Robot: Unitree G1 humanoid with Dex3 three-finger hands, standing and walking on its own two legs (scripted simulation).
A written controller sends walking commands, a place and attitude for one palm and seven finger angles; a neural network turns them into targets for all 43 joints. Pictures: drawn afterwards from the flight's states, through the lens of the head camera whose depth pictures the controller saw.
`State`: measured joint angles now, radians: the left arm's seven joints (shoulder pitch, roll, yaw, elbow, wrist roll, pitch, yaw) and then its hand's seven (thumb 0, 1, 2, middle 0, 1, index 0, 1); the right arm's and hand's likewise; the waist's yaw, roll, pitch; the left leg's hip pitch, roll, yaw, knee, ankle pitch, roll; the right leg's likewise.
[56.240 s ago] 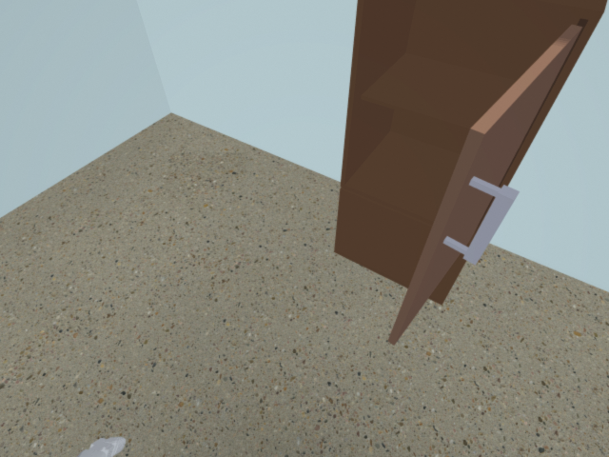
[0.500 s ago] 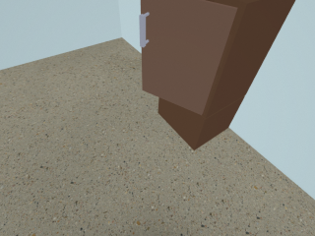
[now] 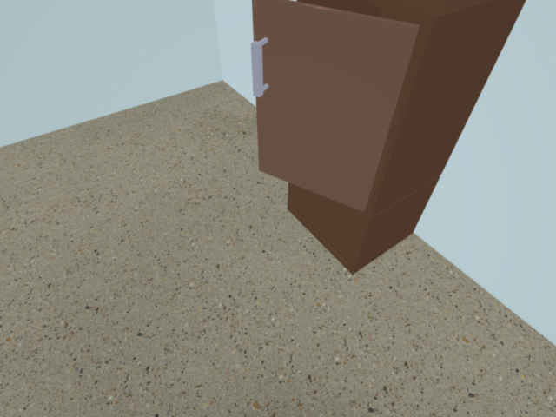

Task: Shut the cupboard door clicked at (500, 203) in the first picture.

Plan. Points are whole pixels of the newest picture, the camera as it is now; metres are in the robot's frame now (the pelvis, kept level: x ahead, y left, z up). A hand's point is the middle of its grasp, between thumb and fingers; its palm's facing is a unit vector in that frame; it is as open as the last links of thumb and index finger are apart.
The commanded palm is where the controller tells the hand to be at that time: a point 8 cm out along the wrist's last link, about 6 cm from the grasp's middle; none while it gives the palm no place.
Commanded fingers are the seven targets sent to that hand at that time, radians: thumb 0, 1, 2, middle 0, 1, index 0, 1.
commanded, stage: let the arm hang, fingers relaxed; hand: left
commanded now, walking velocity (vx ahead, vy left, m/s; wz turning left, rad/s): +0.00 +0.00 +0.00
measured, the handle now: (261, 67) +0.99 +0.10 +0.05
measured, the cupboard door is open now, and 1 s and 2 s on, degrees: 24 24 24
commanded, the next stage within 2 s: look to check the result in 0.30 s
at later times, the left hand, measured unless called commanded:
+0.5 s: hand out of the picture -0.02 +0.18 -0.18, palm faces +0.02 -0.98 -0.18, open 7.4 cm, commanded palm none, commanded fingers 0.00 0.90 0.90 -0.20 -0.30 -0.20 -0.30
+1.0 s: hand out of the picture +0.03 +0.20 -0.17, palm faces -0.01 -0.97 -0.23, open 7.4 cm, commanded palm none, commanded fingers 0.00 0.90 0.90 -0.20 -0.30 -0.20 -0.30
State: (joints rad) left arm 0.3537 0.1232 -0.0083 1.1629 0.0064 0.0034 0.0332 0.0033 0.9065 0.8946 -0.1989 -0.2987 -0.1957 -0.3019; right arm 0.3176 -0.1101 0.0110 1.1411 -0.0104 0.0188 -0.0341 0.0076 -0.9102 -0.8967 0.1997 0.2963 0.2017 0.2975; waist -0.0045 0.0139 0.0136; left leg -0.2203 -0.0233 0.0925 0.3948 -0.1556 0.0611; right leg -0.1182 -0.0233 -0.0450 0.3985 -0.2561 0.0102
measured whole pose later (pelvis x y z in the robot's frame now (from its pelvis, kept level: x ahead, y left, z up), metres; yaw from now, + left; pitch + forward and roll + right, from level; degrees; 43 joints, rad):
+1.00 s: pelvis +0.02 +0.01 +0.00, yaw -1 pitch -1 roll +0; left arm 0.23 0.21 0.00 1.15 0.01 -0.01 0.02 0.00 0.90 0.89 -0.20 -0.30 -0.20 -0.30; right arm 0.22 -0.22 0.00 1.13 -0.01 0.00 -0.03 0.01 -0.91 -0.90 0.20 0.30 0.20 0.30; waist -0.01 0.00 0.03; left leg -0.17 -0.04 0.10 0.34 -0.15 0.07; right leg -0.07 -0.03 -0.03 0.34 -0.25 0.02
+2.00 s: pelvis +0.02 -0.03 +0.00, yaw +34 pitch +1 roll +1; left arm 0.23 0.19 0.05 0.89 0.02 0.01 0.02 0.00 0.90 0.89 -0.20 -0.30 -0.20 -0.30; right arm 0.22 -0.27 -0.10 0.91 -0.03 0.09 0.03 0.01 -0.91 -0.90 0.20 0.30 0.20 0.30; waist -0.04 0.04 0.06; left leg -0.60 -0.03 -0.01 1.14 -0.33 -0.05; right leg -0.19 -0.06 -0.08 0.46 -0.28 0.01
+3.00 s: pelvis +0.25 +0.26 +0.00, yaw +54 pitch +1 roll +0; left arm 0.22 0.16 0.06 0.97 0.02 -0.06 0.03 -0.03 0.95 0.89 -0.20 -0.30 -0.20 -0.30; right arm 0.27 -0.16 -0.04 1.03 -0.02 0.00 -0.02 0.01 -0.91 -0.90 0.20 0.30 0.20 0.30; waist -0.01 0.01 0.07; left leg -0.46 0.06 0.05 0.89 -0.34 -0.01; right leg -0.25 -0.02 -0.12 0.44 -0.21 -0.04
